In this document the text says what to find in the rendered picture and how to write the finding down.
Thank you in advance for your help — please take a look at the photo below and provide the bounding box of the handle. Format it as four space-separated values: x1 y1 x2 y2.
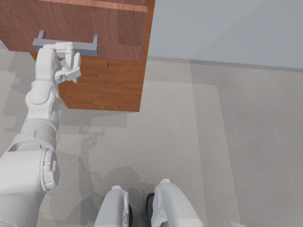
80 58 108 69
32 30 98 56

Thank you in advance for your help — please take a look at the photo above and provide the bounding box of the robot left hand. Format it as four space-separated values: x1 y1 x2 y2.
35 42 81 87

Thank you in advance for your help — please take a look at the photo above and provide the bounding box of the left robot thigh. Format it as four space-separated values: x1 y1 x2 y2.
94 189 129 227

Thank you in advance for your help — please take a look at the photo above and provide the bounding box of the drawer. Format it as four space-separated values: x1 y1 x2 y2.
0 0 147 61

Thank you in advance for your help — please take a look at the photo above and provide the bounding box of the robot left upper arm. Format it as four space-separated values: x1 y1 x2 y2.
0 148 60 227

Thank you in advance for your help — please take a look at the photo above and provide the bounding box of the cabinet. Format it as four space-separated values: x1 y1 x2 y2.
30 0 155 112

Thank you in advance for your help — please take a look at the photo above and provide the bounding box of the robot left forearm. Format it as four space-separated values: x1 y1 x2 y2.
0 80 60 160

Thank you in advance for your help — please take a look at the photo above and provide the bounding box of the right robot shin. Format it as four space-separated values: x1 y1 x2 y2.
151 179 170 227

